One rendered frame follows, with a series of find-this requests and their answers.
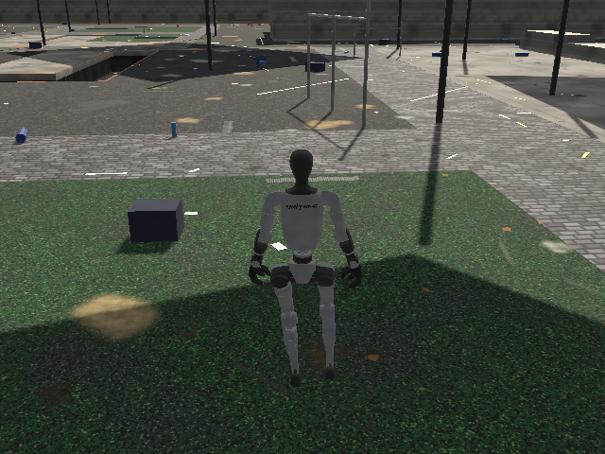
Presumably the robot torso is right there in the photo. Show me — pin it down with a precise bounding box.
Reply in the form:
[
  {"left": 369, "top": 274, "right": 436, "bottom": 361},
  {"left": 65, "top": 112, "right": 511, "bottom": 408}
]
[{"left": 280, "top": 186, "right": 324, "bottom": 284}]

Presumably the left robot hand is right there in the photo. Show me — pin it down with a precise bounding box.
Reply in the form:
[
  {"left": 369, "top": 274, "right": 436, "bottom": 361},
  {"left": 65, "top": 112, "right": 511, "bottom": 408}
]
[{"left": 249, "top": 265, "right": 270, "bottom": 286}]

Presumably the right robot hand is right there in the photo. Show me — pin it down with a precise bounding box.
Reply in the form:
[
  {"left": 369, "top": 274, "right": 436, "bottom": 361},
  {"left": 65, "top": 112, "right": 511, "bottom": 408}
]
[{"left": 341, "top": 264, "right": 363, "bottom": 288}]

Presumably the right robot foot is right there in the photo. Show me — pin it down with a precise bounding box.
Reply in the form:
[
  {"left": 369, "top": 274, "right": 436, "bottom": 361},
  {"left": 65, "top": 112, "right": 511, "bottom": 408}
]
[{"left": 323, "top": 364, "right": 337, "bottom": 379}]

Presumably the robot left forearm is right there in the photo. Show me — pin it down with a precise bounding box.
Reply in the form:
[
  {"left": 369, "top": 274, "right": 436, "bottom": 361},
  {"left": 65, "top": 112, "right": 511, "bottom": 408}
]
[{"left": 251, "top": 229, "right": 268, "bottom": 268}]

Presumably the right robot upper arm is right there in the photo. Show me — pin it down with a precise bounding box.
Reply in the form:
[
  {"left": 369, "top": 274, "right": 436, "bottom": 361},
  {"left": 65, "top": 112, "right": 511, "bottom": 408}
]
[{"left": 321, "top": 190, "right": 349, "bottom": 243}]

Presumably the robot right forearm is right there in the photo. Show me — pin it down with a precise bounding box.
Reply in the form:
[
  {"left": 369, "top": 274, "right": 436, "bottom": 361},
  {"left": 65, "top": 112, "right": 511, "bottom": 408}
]
[{"left": 339, "top": 228, "right": 360, "bottom": 269}]

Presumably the left robot upper arm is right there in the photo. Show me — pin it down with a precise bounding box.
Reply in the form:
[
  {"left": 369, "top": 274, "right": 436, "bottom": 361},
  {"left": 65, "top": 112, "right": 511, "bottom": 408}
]
[{"left": 258, "top": 190, "right": 283, "bottom": 244}]

